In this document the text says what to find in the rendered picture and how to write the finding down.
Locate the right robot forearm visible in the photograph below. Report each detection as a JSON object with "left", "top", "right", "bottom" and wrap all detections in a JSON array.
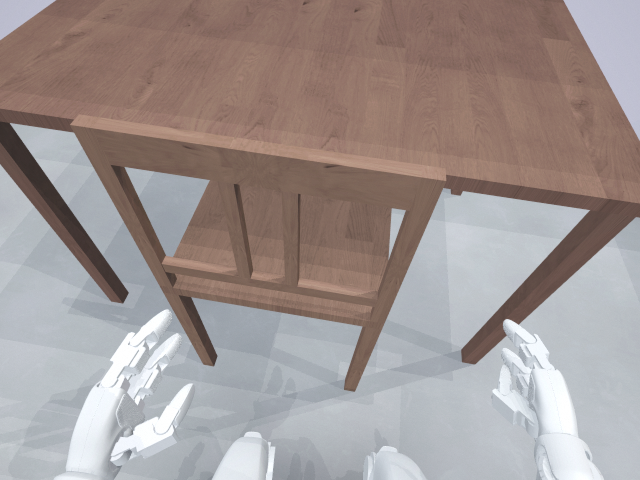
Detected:
[{"left": 534, "top": 433, "right": 604, "bottom": 480}]

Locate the robot left hand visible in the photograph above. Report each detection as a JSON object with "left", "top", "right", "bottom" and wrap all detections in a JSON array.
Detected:
[{"left": 66, "top": 309, "right": 195, "bottom": 480}]

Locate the chair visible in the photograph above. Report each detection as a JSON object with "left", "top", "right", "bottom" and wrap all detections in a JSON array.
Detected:
[{"left": 70, "top": 114, "right": 446, "bottom": 392}]

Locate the robot thigh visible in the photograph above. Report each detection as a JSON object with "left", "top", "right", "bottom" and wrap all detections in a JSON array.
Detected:
[
  {"left": 363, "top": 451, "right": 427, "bottom": 480},
  {"left": 212, "top": 437, "right": 276, "bottom": 480}
]

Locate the robot right hand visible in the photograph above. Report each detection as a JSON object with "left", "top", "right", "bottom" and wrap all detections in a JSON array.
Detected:
[{"left": 492, "top": 319, "right": 579, "bottom": 442}]

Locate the table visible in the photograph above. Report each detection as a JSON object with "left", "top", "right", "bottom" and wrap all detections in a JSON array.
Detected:
[{"left": 0, "top": 0, "right": 640, "bottom": 364}]

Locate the right robot thigh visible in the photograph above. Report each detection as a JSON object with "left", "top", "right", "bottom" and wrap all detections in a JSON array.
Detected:
[{"left": 363, "top": 451, "right": 427, "bottom": 480}]

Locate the left robot thigh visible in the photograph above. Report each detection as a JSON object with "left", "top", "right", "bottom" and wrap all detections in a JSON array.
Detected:
[{"left": 212, "top": 437, "right": 276, "bottom": 480}]

